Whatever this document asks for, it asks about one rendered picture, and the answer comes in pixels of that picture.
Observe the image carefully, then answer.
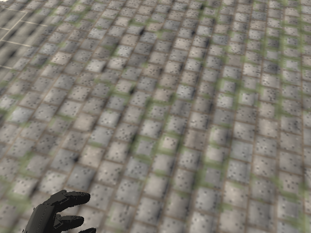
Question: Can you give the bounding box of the robot left hand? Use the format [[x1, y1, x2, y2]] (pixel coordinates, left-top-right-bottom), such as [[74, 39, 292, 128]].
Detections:
[[22, 190, 96, 233]]

